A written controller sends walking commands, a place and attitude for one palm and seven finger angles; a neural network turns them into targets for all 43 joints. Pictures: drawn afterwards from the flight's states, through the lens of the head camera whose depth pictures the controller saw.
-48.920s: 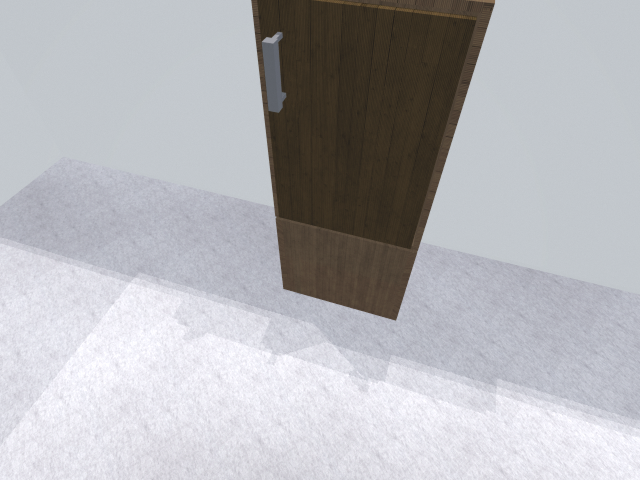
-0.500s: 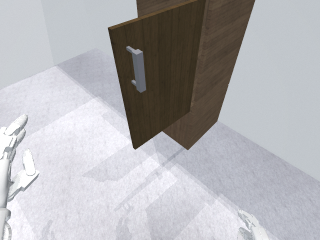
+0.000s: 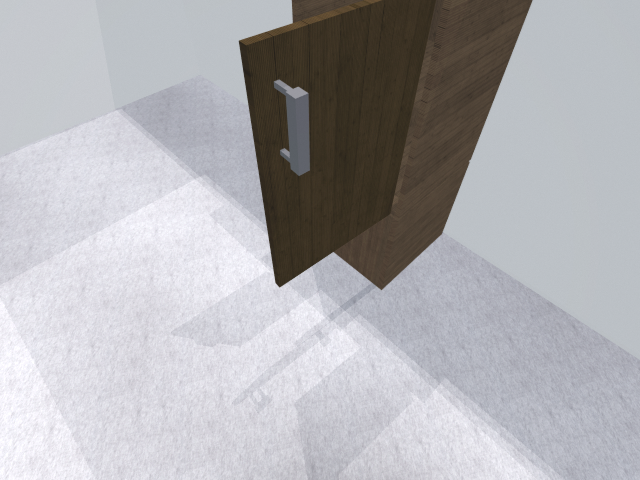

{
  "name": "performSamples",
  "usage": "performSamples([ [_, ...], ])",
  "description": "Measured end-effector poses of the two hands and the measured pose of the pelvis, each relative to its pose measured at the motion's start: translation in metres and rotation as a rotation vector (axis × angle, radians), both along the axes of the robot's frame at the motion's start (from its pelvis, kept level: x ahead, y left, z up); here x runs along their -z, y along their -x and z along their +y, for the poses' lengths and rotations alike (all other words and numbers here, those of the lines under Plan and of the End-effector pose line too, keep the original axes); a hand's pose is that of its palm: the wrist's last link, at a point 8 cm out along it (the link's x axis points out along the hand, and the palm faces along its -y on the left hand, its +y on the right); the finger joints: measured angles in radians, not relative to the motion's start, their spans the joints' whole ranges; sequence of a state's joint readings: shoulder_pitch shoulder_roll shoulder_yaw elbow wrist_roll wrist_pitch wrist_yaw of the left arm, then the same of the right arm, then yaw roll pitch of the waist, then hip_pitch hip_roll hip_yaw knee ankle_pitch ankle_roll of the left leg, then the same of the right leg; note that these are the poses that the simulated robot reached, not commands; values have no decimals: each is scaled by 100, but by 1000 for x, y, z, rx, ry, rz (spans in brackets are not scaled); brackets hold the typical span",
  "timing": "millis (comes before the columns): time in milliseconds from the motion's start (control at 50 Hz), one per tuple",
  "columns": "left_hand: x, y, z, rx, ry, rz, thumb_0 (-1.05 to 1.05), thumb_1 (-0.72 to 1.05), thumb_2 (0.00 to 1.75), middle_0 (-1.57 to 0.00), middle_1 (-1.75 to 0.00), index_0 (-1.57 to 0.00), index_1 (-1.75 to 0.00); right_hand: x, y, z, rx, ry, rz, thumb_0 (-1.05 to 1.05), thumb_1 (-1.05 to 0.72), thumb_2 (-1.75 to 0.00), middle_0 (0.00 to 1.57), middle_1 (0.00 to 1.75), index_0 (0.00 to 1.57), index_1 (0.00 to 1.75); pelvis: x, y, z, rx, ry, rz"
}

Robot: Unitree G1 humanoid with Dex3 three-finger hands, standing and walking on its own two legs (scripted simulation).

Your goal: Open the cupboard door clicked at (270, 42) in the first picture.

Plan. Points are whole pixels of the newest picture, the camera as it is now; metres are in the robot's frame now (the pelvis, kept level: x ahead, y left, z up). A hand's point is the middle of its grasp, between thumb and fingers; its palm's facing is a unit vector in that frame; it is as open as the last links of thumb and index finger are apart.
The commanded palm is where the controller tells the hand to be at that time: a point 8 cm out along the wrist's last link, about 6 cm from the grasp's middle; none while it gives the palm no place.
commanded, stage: let the arm hang, fingers relaxed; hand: left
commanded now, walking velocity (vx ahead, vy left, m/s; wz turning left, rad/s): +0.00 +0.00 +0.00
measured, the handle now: (290, 128) +0.59 +0.09 +0.11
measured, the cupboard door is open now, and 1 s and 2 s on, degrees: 85 85 85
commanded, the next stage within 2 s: look to check the result in 0.56 s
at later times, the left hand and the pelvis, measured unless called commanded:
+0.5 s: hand out of the picture +0.01 +0.17 -0.17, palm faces +0.02 -0.98 -0.20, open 7.3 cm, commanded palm none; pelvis +0.00 +0.00 +0.00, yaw -1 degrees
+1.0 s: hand out of the picture +0.03 +0.18 -0.17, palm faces +0.02 -0.97 -0.22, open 7.4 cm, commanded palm none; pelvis +0.01 +0.00 +0.00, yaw -1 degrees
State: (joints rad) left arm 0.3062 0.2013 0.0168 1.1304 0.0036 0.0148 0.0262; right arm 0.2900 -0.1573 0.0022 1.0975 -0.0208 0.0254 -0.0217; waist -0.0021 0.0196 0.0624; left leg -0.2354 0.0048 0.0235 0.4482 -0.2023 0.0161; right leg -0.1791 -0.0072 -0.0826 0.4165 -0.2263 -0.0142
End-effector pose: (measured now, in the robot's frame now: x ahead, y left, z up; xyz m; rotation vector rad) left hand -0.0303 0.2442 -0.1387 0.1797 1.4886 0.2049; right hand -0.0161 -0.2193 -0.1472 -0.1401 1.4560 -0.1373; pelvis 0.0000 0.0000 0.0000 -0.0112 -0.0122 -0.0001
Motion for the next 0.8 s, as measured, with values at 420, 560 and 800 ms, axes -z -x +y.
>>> performSamples([
  [420, 4, -38, -23, 30, 43, -94, 1, 93, 90, -20, -29, -20, -30, 6, 1, 18, 44, -32, -32, 1, -91, -90, 20, 30, 20, 29, -1, -4, 4, 19, -14, -10],
  [560, 3, -40, -22, 29, 41, -92, 1, 92, 90, -20, -29, -20, -30, 4, 0, 13, 45, -23, -22, 0, -91, -90, 20, 30, 20, 29, -1, -6, 2, 18, -13, -8],
  [800, 1, -41, -20, 26, 31, -75, 0, 91, 90, -20, -29, -20, -30, 3, -9, 2, 35, -7, -21, 0, -90, -90, 20, 30, 20, 29, -2, -10, -1, 17, -13, -7],
])
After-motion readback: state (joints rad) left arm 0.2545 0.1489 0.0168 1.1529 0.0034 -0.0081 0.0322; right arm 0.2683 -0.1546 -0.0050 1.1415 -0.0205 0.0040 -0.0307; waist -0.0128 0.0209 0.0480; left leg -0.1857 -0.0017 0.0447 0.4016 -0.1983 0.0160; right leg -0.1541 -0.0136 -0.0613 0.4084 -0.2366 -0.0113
